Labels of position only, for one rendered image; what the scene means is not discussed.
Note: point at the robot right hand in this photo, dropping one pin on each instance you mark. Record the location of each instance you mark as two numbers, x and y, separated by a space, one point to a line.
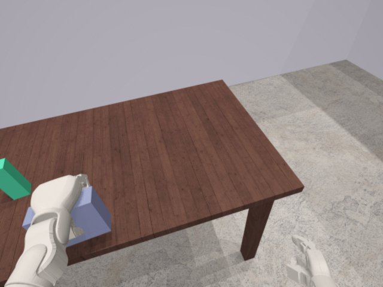
301 270

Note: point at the table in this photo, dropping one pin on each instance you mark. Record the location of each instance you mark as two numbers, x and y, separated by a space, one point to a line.
160 164

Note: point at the robot left hand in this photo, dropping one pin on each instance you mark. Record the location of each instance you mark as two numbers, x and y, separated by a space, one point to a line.
62 193

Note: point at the sponge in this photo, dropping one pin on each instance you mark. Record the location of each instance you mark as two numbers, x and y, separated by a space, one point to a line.
89 213

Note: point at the robot right forearm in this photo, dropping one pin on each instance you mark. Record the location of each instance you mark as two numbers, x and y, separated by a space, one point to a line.
322 281

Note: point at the robot left forearm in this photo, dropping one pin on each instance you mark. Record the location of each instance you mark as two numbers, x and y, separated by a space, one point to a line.
44 258

